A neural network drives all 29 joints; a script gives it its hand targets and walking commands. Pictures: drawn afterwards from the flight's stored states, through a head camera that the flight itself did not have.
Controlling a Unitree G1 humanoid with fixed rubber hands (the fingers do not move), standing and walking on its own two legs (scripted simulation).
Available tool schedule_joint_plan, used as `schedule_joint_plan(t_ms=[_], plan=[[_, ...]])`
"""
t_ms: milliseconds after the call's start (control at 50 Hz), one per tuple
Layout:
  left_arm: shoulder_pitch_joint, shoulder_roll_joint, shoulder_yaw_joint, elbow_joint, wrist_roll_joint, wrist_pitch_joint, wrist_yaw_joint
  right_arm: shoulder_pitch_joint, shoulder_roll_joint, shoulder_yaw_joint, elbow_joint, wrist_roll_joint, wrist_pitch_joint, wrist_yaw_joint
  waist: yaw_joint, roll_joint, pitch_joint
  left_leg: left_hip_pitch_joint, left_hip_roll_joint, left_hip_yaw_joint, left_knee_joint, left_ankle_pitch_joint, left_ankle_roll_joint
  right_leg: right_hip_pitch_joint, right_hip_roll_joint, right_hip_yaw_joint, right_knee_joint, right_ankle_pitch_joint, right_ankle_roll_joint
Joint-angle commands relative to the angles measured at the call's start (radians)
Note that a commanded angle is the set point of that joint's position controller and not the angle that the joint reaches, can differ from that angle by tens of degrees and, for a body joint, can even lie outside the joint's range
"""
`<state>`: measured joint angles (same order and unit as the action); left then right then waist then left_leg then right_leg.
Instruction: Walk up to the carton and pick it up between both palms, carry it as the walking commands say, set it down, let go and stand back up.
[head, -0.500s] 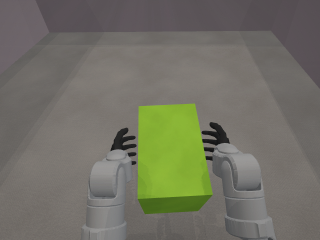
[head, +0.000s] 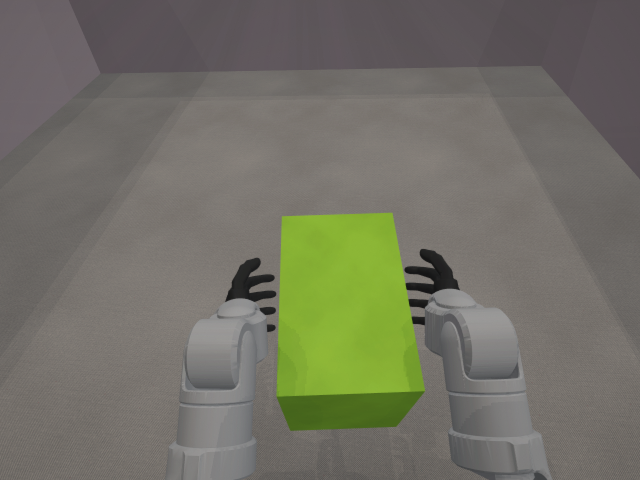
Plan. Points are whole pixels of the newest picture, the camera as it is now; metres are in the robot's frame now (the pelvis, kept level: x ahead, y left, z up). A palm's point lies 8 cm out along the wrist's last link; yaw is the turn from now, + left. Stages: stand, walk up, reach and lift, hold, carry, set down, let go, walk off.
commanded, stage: carry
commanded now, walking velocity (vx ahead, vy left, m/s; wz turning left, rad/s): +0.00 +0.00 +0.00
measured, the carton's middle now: (340, 323) +0.33 +0.00 +0.01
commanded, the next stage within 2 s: hold in 0.72 s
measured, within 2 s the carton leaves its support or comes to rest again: neither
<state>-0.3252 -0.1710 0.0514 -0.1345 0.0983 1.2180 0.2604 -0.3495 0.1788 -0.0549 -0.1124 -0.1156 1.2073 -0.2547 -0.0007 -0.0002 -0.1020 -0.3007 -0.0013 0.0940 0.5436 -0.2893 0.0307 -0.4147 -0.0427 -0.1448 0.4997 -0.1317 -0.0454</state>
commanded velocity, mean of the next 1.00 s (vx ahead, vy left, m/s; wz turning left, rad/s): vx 0.00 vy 0.00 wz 0.00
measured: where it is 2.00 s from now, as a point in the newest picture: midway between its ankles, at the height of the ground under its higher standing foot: outside the picture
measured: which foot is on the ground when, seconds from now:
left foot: down 0.00-1.00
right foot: down 0.00-1.00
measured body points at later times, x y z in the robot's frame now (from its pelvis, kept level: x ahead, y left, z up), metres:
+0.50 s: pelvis +0.02 +0.00 +0.00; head +0.01 +0.00 +0.45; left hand +0.33 +0.12 +0.07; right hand +0.33 -0.12 +0.07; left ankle +0.00 +0.10 -0.73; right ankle +0.08 -0.10 -0.73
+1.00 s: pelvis +0.01 +0.00 +0.01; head -0.02 -0.02 +0.46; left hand +0.29 +0.14 +0.03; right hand +0.31 -0.11 +0.03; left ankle +0.00 +0.11 -0.73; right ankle +0.08 -0.11 -0.73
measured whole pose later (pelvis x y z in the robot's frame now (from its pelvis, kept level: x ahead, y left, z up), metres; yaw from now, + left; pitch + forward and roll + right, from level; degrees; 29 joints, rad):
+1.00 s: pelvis +0.01 +0.00 +0.01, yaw +5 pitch -7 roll +0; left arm -0.20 -0.14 0.03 0.23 0.20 0.73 0.08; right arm -0.20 0.14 -0.07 0.18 -0.21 0.77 -0.08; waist -0.05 0.04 0.05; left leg -0.06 -0.05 -0.08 0.45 -0.26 0.02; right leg -0.14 0.01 0.01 0.41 -0.15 0.00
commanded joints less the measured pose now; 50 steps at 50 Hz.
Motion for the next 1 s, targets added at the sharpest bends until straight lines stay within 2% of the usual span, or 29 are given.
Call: schedule_joint_plan(t_ms=[0, 300, 700, 720, 740, 760, 800, 820, 840, 860, 900, 920, 940, 980], plan=[[-0.372, -1.037, -0.424, -0.122, -0.306, -0.072, -0.22, -0.319, 1.052, 0.422, -0.086, 0.299, -0.053, 0.217, 0.005, -0.005, -0.286, 0.0, 0.141, -0.127, -0.106, 0.062, 0.027, 0.216, -0.126, 0.148, -0.053, 0.049, 0.012], [-0.361, -0.982, -0.403, -0.071, -0.27, -0.167, -0.23, -0.302, 0.999, 0.39, -0.027, 0.262, -0.148, 0.227, 0.004, -0.002, -0.31, 0.034, 0.143, -0.125, -0.075, 0.134, 0.029, 0.234, -0.117, 0.142, -0.016, 0.179, 0.003], [-0.33, -0.914, -0.388, -0.035, -0.229, -0.258, -0.225, -0.277, 0.92, 0.367, 0.006, 0.236, -0.242, 0.228, 0.0, 0.007, -0.299, 0.04, 0.145, -0.12, -0.072, 0.151, 0.024, 0.233, -0.105, 0.133, -0.006, 0.175, 0.001], [0.02, -0.696, -0.077, 0.315, 0.046, -0.342, -0.277, 0.074, 0.642, 0.096, 0.357, -0.012, -0.317, 0.275, 0.063, 0.047, 0.083, 0.066, -0.034, -0.202, -0.172, 0.276, 0.021, 0.386, 0.066, 0.215, -0.061, 0.118, 0.023], [-0.029, -0.708, -0.164, 0.519, 0.017, -0.433, -0.29, 0.031, 0.694, 0.188, 0.455, 0.009, -0.398, 0.293, 0.06, 0.027, 0.02, 0.029, -0.031, -0.243, -0.181, 0.344, 0.034, 0.411, 0.089, 0.222, -0.055, 0.135, 0.015], [-0.072, -0.787, -0.254, 0.37, -0.024, -0.5, -0.307, -0.033, 0.768, 0.291, 0.298, 0.053, -0.465, 0.316, 0.046, 0.048, -0.078, 0.123, -0.04, -0.25, -0.163, 0.442, 0.023, 0.438, 0.109, 0.219, -0.056, 0.207, 0.014], [-0.273, -0.953, -0.418, 0.116, -0.11, -0.579, -0.344, -0.244, 0.954, 0.443, 0.118, 0.142, -0.527, 0.348, 0.015, 0.036, -0.301, 0.293, -0.036, -0.265, -0.114, 0.709, -0.005, 0.487, 0.131, 0.215, -0.049, 0.363, 0.038], [-0.365, -0.984, -0.484, 0.027, -0.142, -0.601, -0.354, -0.298, 0.989, 0.492, 0.042, 0.177, -0.547, 0.361, 0.002, 0.058, -0.404, 0.292, -0.027, -0.274, -0.102, 0.748, -0.017, 0.548, 0.131, 0.22, -0.034, 0.401, 0.047], [-0.41, -1.009, -0.534, -0.023, -0.164, -0.607, -0.363, -0.316, 1.013, 0.53, -0.002, 0.194, -0.549, 0.365, -0.017, 0.059, -0.455, 0.304, -0.032, -0.266, -0.1, 0.746, -0.023, 0.579, 0.129, 0.226, -0.027, 0.444, 0.053], [-0.418, -1.023, -0.571, -0.019, -0.179, -0.603, -0.373, -0.301, 1.024, 0.536, -0.003, 0.189, -0.543, 0.367, -0.045, 0.045, -0.436, 0.281, -0.035, -0.257, -0.11, 0.688, -0.025, 0.591, 0.124, 0.23, -0.03, 0.45, 0.053], [-0.367, -1.044, -0.576, 0.115, -0.159, -0.576, -0.39, -0.274, 1.003, 0.483, 0.089, 0.149, -0.527, 0.376, -0.093, 0.046, -0.255, 0.226, -0.055, -0.251, -0.149, 0.453, -0.024, 0.518, 0.114, 0.226, -0.065, 0.32, 0.045], [-0.355, -1.058, -0.55, 0.179, -0.143, -0.573, -0.399, -0.278, 0.992, 0.463, 0.123, 0.141, -0.521, 0.388, -0.091, 0.054, -0.18, 0.191, -0.055, -0.252, -0.172, 0.347, -0.023, 0.5, 0.12, 0.218, -0.074, 0.22, 0.04], [-0.339, -1.057, -0.525, 0.219, -0.133, -0.573, -0.408, -0.271, 0.988, 0.453, 0.145, 0.137, -0.514, 0.395, -0.092, 0.031, -0.133, 0.16, -0.052, -0.254, -0.184, 0.277, -0.017, 0.506, 0.124, 0.216, -0.08, 0.164, 0.042], [-0.346, -1.049, -0.476, 0.27, -0.119, -0.576, -0.425, -0.288, 1.015, 0.443, 0.182, 0.135, -0.499, 0.406, -0.079, -0.016, -0.101, 0.102, -0.053, -0.253, -0.201, 0.195, 0.003, 0.538, 0.125, 0.217, -0.082, 0.119, 0.056]])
